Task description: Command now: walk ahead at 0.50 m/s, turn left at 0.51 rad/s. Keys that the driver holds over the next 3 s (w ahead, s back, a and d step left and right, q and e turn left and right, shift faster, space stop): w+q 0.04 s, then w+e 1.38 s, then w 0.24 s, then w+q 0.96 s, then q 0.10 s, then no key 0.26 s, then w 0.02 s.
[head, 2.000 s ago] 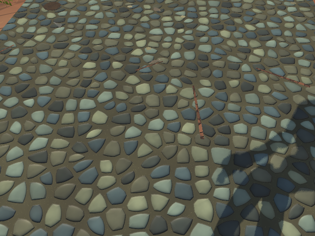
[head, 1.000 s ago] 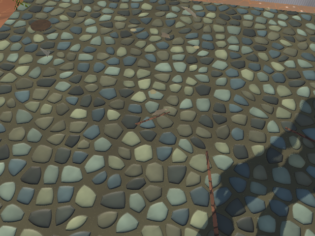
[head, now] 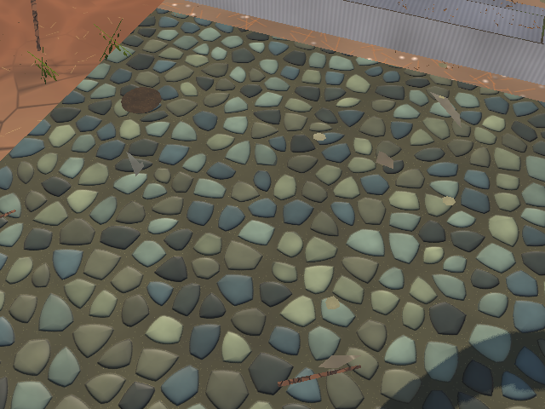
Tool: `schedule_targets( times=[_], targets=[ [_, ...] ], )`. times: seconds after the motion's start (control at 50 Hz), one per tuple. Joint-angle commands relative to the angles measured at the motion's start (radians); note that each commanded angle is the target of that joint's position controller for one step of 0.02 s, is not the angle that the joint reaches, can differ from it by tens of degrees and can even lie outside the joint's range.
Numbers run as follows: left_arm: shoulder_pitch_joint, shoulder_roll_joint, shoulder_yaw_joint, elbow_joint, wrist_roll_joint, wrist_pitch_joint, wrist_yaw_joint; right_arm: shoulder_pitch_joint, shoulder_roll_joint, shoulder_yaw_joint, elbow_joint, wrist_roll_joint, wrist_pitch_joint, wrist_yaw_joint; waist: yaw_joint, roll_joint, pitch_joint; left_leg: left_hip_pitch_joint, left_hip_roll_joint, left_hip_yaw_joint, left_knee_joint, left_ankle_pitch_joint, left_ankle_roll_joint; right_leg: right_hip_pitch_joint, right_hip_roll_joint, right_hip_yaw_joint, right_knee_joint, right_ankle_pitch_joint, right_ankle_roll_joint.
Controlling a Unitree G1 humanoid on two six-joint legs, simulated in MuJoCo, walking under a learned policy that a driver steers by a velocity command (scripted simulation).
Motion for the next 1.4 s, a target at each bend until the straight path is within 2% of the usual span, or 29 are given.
schedule_targets(
  times=[0.02,0.04,0.06,0.1,0.12,0.22,0.34,0.44,0.5,0.54,0.56,0.58,0.6,0.62,0.66,0.7,0.76,0.82,0.9,0.96,1.0,1.02,1.04,1.06,1.08,1.1,1.16,1.26,1.4],
  targets=[
    [0.044,0.022,-0.018,-0.131,0.034,-0.039,-0.012,0.347,-0.335,-0.103,0.017,0.009,-0.002,-0.026,-0.091,0.244,-0.291,0.873,0.286,-0.698,-0.148,-0.152,0.289,-0.712,0.070,0.105,0.850,-0.003,-0.003],
    [-0.042,0.088,-0.010,-0.150,-0.008,-0.087,-0.029,0.390,-0.271,-0.081,0.001,-0.004,-0.010,-0.027,-0.148,0.169,-0.395,0.952,0.337,-0.897,-0.276,-0.203,0.318,-0.840,0.092,0.324,0.973,-0.098,-0.023],
    [-0.100,0.126,0.000,-0.155,-0.046,-0.108,-0.040,0.363,-0.198,-0.063,0.015,-0.013,-0.016,-0.031,-0.156,0.125,-0.279,0.879,0.314,-0.716,-0.277,-0.118,0.256,-0.915,0.024,0.333,0.961,-0.013,-0.053],
    [-0.133,0.132,0.008,-0.136,-0.022,-0.106,-0.029,0.198,-0.117,-0.035,-0.024,-0.015,-0.023,-0.031,-0.080,-0.016,-0.136,0.561,0.249,-0.457,-0.290,0.095,0.178,-0.803,-0.073,0.304,0.801,0.128,-0.066],
    [-0.113,0.135,0.016,-0.125,-0.016,-0.087,-0.028,0.156,-0.083,-0.022,-0.035,-0.027,-0.027,-0.032,-0.046,-0.007,-0.114,0.462,0.225,-0.390,-0.319,0.160,0.165,-0.728,-0.100,0.311,0.763,0.157,-0.065],
    [-0.129,0.084,0.012,-0.132,-0.005,-0.025,-0.019,0.195,-0.142,-0.031,0.006,-0.031,-0.053,-0.044,-0.024,0.017,-0.028,0.350,0.198,-0.204,-0.426,0.277,0.138,-0.758,-0.121,0.301,0.587,0.330,-0.033],
    [-0.277,0.058,0.001,-0.177,-0.013,-0.036,-0.042,0.226,-0.147,-0.024,0.037,-0.032,-0.057,-0.063,-0.087,0.033,0.018,0.412,0.156,-0.030,-0.468,0.236,0.037,-0.744,-0.051,0.266,0.233,0.663,-0.057],
    [-0.370,0.048,-0.011,-0.238,-0.015,-0.039,-0.075,0.280,-0.152,-0.026,0.079,-0.025,-0.030,-0.072,-0.115,0.032,0.055,0.640,0.227,0.015,-0.394,0.391,0.024,-0.834,-0.014,0.231,0.124,0.561,-0.090],
    [-0.322,0.084,0.004,-0.259,-0.013,-0.036,-0.095,0.241,-0.190,-0.034,0.062,-0.021,-0.004,-0.088,-0.058,0.084,-0.011,0.702,0.246,0.053,-0.221,0.837,0.001,-0.719,0.059,0.146,0.130,0.387,-0.136],
    [-0.099,0.161,0.043,-0.219,-0.013,-0.030,-0.091,0.203,-0.212,-0.036,0.047,-0.020,0.011,-0.099,0.068,0.095,-0.133,0.626,0.217,0.088,0.087,0.976,-0.035,-0.408,0.124,0.128,0.080,0.385,-0.191],
    [0.063,0.242,0.072,-0.196,-0.005,-0.022,-0.074,0.198,-0.206,-0.028,0.024,-0.024,0.002,-0.103,0.140,-0.001,-0.237,0.396,0.173,0.095,0.388,0.694,-0.070,-0.097,0.003,0.334,0.048,0.417,-0.257],
    [0.085,0.309,0.085,-0.195,-0.014,-0.024,-0.068,0.320,-0.044,0.022,-0.005,-0.052,-0.030,-0.072,0.033,-0.252,-0.345,-0.086,-0.057,0.015,0.757,-0.332,-0.139,0.293,-0.252,0.880,0.002,0.311,-0.461],
    [0.114,0.232,0.062,-0.198,-0.011,-0.024,-0.062,0.238,-0.119,0.012,-0.014,-0.017,-0.075,-0.052,0.095,-0.180,-0.416,-0.227,-0.067,-0.177,0.875,-0.468,-0.117,0.375,-0.274,1.042,-0.116,0.241,-0.471],
    [0.068,0.185,0.051,-0.208,-0.007,-0.025,-0.056,0.144,-0.163,0.002,-0.049,0.018,-0.101,-0.041,0.105,-0.134,-0.277,-0.311,-0.003,-0.192,0.844,-0.386,-0.093,0.285,-0.242,0.889,-0.135,0.273,-0.414],
    [-0.067,0.134,0.034,-0.246,-0.007,-0.028,-0.056,0.095,-0.161,-0.004,-0.058,-0.012,-0.108,-0.050,0.021,0.027,-0.113,-0.218,0.067,-0.163,0.659,-0.282,-0.097,-0.034,-0.168,0.697,-0.170,0.461,-0.361],
    [-0.117,0.124,0.026,-0.275,0.004,-0.026,-0.050,0.132,-0.158,-0.013,-0.066,-0.030,-0.082,-0.056,-0.041,-0.003,-0.079,-0.109,0.092,-0.159,0.568,-0.263,-0.124,-0.200,-0.130,0.634,-0.218,0.546,-0.363],
    [-0.109,0.172,0.039,-0.287,-0.003,-0.026,-0.033,0.105,-0.120,-0.003,-0.090,-0.037,-0.055,-0.066,-0.050,-0.036,-0.042,-0.071,0.090,-0.114,0.371,-0.179,-0.175,-0.343,-0.087,0.535,-0.246,0.611,-0.347],
    [-0.069,0.191,0.048,-0.287,-0.014,-0.014,-0.020,-0.008,-0.090,0.010,-0.123,-0.038,-0.054,-0.064,-0.003,-0.069,-0.035,0.011,0.042,-0.095,0.119,0.065,-0.191,-0.406,-0.016,0.462,-0.225,0.535,-0.285],
    [0.002,0.180,0.047,-0.275,-0.020,0.001,-0.019,-0.093,-0.115,0.004,-0.163,-0.015,-0.064,-0.052,0.040,-0.103,-0.049,0.061,-0.002,-0.118,-0.042,0.147,-0.185,-0.339,-0.037,0.542,-0.157,0.408,-0.248],
    [0.000,0.174,0.047,-0.283,-0.016,0.008,-0.014,-0.063,-0.159,-0.015,-0.166,-0.010,-0.080,-0.043,0.006,-0.133,-0.055,0.114,-0.005,-0.139,-0.101,0.045,-0.147,-0.263,-0.071,0.644,-0.065,0.352,-0.225],
    [-0.025,0.128,0.031,-0.303,-0.008,0.006,-0.015,0.090,-0.197,-0.037,-0.133,-0.023,-0.091,-0.048,-0.078,-0.132,-0.123,0.341,0.035,-0.149,-0.140,0.023,-0.091,-0.306,-0.012,0.620,0.096,0.379,-0.174],
    [-0.020,0.065,0.008,-0.324,0.005,0.001,-0.018,0.243,-0.256,-0.052,-0.120,-0.038,-0.093,-0.057,-0.138,-0.013,-0.251,0.585,0.212,-0.319,-0.135,-0.034,-0.026,-0.429,0.057,0.521,0.380,0.247,-0.132],
    [0.124,0.023,-0.007,-0.359,-0.025,-0.012,-0.020,0.325,-0.340,-0.072,-0.082,-0.047,-0.078,-0.052,-0.068,0.346,-0.351,0.858,0.430,-0.804,-0.236,-0.238,0.147,-0.770,0.167,0.399,0.690,-0.132,-0.077],
    [0.115,0.136,0.011,-0.328,-0.037,-0.011,-0.016,0.301,-0.244,-0.054,-0.100,-0.025,-0.074,-0.049,-0.095,0.239,-0.288,0.825,0.431,-0.871,-0.276,-0.460,0.139,-0.895,0.080,0.425,0.827,-0.091,-0.062],
    [0.006,0.188,0.026,-0.340,-0.028,-0.004,-0.017,0.261,-0.180,-0.037,-0.113,-0.022,-0.067,-0.053,-0.125,0.134,-0.170,0.715,0.382,-0.695,-0.281,-0.438,0.089,-0.922,0.046,0.408,0.862,0.006,-0.056],
    [-0.046,0.178,0.027,-0.351,-0.016,0.002,-0.016,0.213,-0.163,-0.027,-0.118,-0.031,-0.059,-0.054,-0.108,0.068,-0.105,0.595,0.335,-0.559,-0.293,-0.304,0.060,-0.886,0.014,0.380,0.846,0.079,-0.051],
    [-0.061,0.129,0.029,-0.371,-0.021,0.012,-0.031,0.163,-0.124,-0.013,-0.102,-0.037,-0.057,-0.055,-0.057,0.111,-0.029,0.417,0.250,-0.333,-0.363,-0.094,0.040,-0.797,-0.045,0.359,0.747,0.168,-0.049],
    [-0.124,0.087,0.017,-0.410,-0.014,0.027,-0.036,0.185,-0.177,-0.033,-0.064,-0.032,-0.063,-0.058,-0.055,0.067,-0.016,0.435,0.269,-0.163,-0.415,0.113,0.072,-0.850,-0.066,0.341,0.596,0.297,-0.021],
    [-0.313,0.060,0.001,-0.460,-0.017,0.014,-0.077,0.238,-0.225,-0.042,-0.019,-0.015,-0.037,-0.066,-0.120,0.054,0.041,0.511,0.258,0.032,-0.405,0.173,0.020,-0.776,-0.037,0.235,0.259,0.491,-0.051]
  ],
)
Next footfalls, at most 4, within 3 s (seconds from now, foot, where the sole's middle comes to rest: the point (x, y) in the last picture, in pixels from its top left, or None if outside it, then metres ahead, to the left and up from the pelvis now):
0.56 right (338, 399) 0.49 -0.12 -0.75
1.02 left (281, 283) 0.79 0.03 -0.75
1.54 right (418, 260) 0.88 -0.36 -0.75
2.08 left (405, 160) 1.27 -0.37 -0.75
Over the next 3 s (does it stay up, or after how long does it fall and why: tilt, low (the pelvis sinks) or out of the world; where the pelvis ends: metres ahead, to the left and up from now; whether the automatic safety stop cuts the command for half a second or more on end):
stays up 1.46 -0.54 0.01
